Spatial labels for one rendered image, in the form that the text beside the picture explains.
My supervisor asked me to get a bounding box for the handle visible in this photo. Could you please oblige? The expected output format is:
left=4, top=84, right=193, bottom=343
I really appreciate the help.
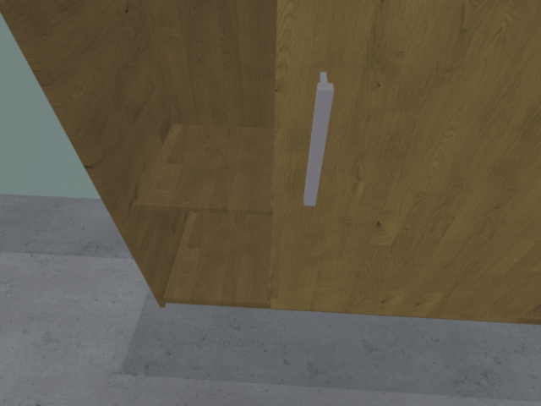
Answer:
left=303, top=72, right=334, bottom=206

